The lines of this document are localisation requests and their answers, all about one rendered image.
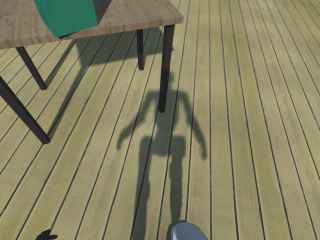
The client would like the table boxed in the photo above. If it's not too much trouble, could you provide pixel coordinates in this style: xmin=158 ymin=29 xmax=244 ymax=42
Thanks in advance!
xmin=0 ymin=0 xmax=184 ymax=145

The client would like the robot right shin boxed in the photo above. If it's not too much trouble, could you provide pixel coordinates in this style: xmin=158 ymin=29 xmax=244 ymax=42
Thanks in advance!
xmin=176 ymin=219 xmax=188 ymax=225

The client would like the carton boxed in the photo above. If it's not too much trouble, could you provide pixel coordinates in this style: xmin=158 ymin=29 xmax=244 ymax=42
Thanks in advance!
xmin=34 ymin=0 xmax=98 ymax=38

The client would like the robot left hand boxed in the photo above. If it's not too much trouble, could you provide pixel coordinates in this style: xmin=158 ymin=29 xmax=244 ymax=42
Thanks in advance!
xmin=35 ymin=229 xmax=58 ymax=240

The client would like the right robot thigh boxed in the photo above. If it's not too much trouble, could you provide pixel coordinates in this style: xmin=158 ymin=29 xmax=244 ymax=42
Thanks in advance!
xmin=171 ymin=222 xmax=209 ymax=240

